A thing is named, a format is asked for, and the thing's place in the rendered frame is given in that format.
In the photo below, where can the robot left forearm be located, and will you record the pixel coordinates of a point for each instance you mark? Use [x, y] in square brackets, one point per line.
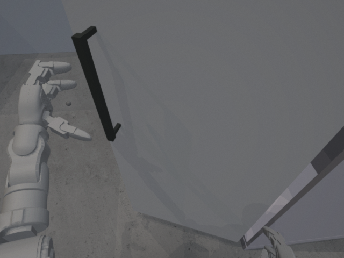
[24, 209]

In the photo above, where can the fridge door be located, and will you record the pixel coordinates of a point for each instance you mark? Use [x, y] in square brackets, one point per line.
[222, 103]

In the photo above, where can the handle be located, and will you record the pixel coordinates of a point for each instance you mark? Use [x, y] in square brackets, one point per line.
[84, 55]

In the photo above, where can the left robot upper arm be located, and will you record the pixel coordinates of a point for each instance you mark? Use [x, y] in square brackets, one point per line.
[40, 246]

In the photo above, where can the right robot hand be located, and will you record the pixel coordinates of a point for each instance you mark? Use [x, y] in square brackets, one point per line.
[278, 242]

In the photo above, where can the left robot hand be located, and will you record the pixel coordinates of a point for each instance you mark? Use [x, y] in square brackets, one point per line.
[35, 96]

